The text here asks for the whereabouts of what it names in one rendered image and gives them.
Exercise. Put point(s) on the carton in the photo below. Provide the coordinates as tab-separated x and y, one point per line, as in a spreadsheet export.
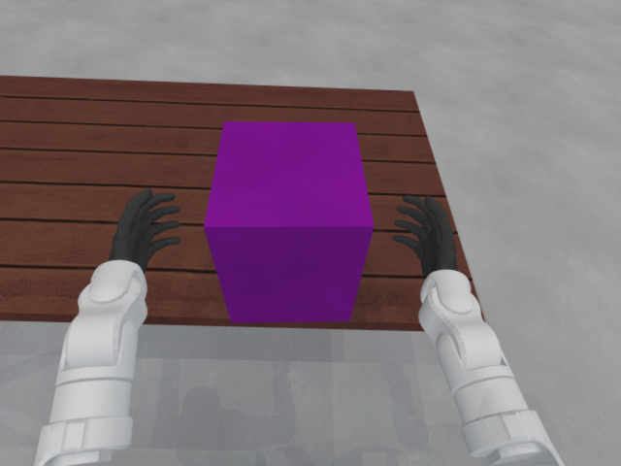
289	220

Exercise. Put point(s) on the robot right hand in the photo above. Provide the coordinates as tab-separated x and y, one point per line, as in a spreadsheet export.
436	249

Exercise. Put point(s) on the left robot forearm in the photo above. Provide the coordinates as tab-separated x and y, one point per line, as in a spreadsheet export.
90	412

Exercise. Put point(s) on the table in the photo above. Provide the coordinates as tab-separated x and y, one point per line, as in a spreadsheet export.
74	152

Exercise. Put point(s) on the right robot forearm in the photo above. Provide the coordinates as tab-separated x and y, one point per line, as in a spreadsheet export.
497	421

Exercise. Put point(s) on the robot left hand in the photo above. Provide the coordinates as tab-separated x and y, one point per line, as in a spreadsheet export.
132	239

